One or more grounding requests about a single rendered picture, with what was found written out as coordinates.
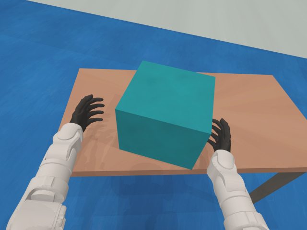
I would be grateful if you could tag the robot left hand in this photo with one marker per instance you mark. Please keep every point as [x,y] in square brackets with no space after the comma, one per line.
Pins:
[83,111]

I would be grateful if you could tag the left robot forearm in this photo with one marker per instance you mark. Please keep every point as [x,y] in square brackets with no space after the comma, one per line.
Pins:
[51,181]

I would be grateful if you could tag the carton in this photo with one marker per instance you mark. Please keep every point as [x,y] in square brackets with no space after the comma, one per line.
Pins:
[166,114]

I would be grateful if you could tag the left robot upper arm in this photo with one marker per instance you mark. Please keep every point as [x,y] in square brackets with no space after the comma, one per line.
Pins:
[40,215]

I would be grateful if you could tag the right robot forearm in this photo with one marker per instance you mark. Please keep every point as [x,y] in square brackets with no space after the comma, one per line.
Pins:
[234,200]

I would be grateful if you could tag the robot right hand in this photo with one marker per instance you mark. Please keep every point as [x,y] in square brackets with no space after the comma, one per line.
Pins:
[223,141]

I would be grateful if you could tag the table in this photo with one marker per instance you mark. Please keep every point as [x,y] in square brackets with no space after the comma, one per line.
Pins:
[268,131]

